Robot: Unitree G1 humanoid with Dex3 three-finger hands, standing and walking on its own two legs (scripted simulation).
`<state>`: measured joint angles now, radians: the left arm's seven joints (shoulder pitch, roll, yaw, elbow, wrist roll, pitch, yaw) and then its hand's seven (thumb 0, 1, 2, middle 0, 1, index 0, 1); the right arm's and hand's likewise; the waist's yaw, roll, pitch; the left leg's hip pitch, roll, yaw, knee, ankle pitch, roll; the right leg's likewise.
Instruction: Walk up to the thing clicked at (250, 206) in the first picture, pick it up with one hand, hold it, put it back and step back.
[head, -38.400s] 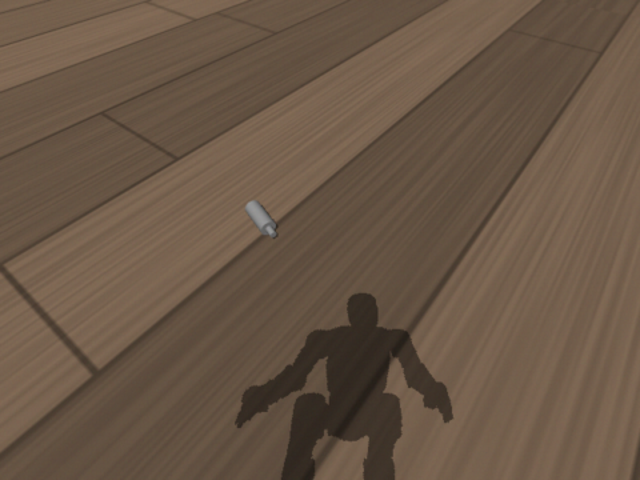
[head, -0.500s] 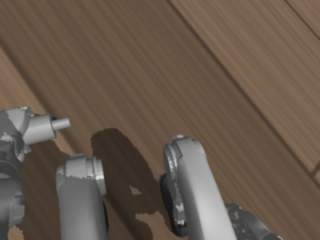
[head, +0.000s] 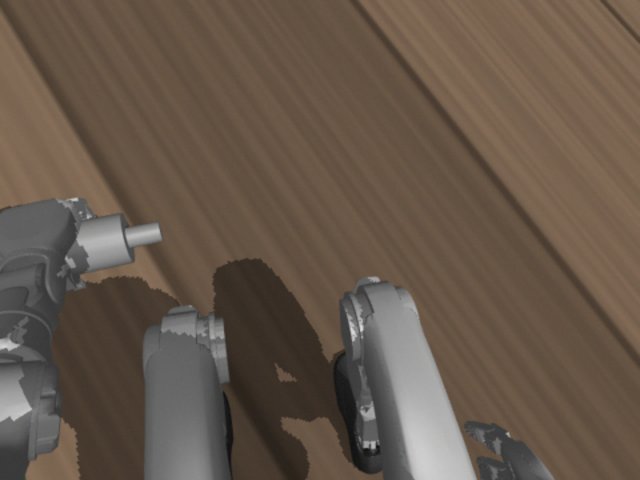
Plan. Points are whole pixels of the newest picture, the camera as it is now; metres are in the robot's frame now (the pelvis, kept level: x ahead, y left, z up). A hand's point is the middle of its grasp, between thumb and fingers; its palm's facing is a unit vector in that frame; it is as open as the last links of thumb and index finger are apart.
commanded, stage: lift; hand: left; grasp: from above
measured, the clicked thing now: (83, 246) +0.43 +0.28 -0.17
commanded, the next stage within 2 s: hold in 1.52 s
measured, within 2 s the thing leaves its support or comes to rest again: neither
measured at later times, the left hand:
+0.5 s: hand out of the picture +0.36 +0.30 -0.01, palm faces -0.41 -0.11 -0.90, open 9.8 cm
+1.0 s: hand out of the picture +0.34 +0.26 +0.20, palm faces -0.42 -0.14 -0.89, open 9.8 cm
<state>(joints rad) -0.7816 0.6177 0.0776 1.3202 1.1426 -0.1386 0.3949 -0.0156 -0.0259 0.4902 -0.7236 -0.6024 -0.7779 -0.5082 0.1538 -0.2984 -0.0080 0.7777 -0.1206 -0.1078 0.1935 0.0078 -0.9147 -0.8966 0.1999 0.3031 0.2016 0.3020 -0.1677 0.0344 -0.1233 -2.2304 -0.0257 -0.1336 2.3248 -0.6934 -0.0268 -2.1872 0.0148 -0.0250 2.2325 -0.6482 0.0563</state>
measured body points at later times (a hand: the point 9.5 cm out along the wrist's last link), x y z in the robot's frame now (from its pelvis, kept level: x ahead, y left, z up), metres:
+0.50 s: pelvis +0.00 +0.01 +0.10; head +0.16 +0.05 +0.52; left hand +0.38 +0.30 +0.04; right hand +0.14 -0.26 -0.01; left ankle +0.08 +0.13 -0.32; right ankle +0.11 -0.14 -0.32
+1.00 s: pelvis +0.03 +0.00 +0.28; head +0.12 +0.01 +0.72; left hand +0.36 +0.27 +0.25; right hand +0.16 -0.25 +0.16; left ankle +0.08 +0.13 -0.32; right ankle +0.11 -0.14 -0.32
